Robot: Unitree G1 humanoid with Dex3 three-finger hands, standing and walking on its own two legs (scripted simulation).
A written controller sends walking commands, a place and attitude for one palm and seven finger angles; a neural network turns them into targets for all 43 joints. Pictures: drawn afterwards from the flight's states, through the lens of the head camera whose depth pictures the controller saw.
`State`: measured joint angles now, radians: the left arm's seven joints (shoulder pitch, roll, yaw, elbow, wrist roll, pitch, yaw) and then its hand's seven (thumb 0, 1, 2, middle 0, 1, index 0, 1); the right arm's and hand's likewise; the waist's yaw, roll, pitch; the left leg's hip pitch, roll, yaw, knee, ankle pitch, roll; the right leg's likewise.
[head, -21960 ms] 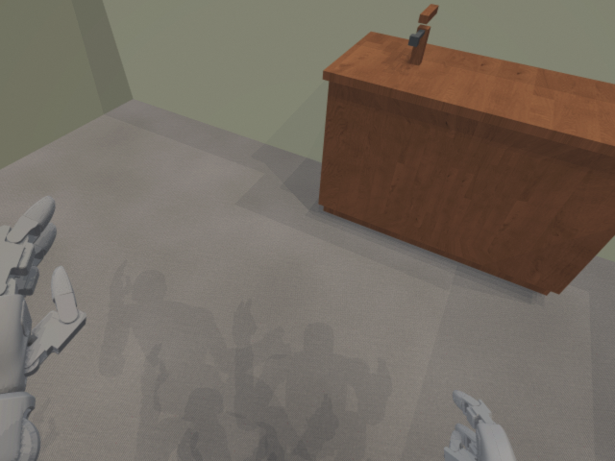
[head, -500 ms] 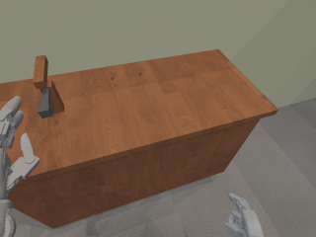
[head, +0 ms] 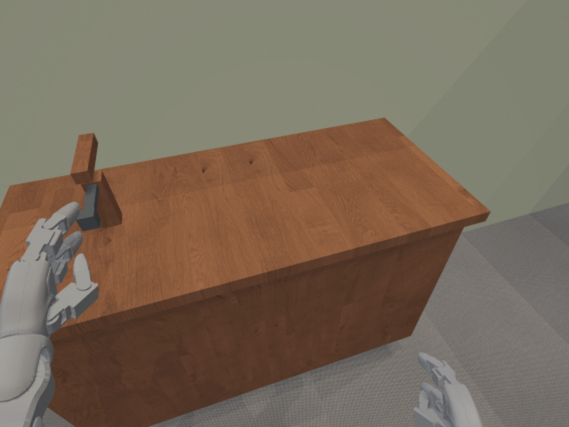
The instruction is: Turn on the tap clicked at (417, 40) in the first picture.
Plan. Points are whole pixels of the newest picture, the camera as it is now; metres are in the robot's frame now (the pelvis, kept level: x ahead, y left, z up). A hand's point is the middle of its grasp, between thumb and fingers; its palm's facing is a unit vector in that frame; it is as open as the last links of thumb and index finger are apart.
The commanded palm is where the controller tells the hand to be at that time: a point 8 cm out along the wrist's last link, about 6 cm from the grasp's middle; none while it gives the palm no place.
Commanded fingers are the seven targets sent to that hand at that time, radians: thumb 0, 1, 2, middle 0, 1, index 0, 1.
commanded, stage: turn the palm inward beside the body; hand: left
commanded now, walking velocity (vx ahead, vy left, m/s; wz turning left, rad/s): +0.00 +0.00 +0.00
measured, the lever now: (88, 219) +0.42 +0.38 +0.06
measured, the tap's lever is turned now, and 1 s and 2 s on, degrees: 0 0 0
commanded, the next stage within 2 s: reach beside the lever's end, fingers flat in 1.94 s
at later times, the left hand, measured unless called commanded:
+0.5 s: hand (116, 300) +0.22 +0.22 +0.14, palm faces +0.47 -0.85 -0.25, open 7.4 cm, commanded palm +0.16 +0.27 +0.15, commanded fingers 0.00 0.90 0.90 -0.20 -0.30 -0.20 -0.30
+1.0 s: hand (98, 317) +0.20 +0.23 +0.13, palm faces +0.52 -0.84 -0.16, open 7.4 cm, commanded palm +0.15 +0.27 +0.14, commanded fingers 0.00 0.90 0.90 -0.20 -0.30 -0.20 -0.30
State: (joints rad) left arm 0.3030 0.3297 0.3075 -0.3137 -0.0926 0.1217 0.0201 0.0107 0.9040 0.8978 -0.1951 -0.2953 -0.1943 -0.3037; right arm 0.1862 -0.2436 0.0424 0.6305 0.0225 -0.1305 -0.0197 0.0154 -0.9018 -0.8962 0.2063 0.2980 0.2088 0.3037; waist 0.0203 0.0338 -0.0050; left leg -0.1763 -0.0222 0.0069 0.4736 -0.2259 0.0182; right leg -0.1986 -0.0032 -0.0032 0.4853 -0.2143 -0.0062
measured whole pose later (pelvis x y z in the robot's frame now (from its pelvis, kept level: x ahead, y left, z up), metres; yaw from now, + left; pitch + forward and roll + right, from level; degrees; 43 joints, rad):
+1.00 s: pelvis +0.02 -0.02 -0.01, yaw +3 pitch +0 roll +0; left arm 0.48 0.23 0.24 -0.43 -0.17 -0.03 0.16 0.02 0.90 0.90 -0.20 -0.30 -0.20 -0.31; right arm 0.19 -0.20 0.05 0.66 0.00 -0.26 -0.08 0.02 -0.90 -0.90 0.20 0.30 0.21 0.30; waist 0.07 0.04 -0.06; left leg -0.32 -0.02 -0.05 0.66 -0.34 0.00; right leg -0.31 0.00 -0.06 0.65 -0.34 -0.03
